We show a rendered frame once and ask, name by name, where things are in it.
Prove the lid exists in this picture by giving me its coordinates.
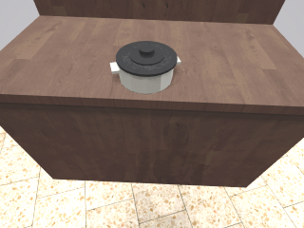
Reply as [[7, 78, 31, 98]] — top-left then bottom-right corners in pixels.
[[116, 41, 178, 77]]

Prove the table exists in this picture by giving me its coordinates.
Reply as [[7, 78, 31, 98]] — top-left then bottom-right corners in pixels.
[[0, 0, 304, 188]]

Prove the pot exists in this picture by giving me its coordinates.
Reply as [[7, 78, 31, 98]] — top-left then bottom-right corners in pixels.
[[110, 56, 181, 94]]

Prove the knob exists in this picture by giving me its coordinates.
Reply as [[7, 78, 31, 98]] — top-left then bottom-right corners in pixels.
[[139, 44, 155, 56]]

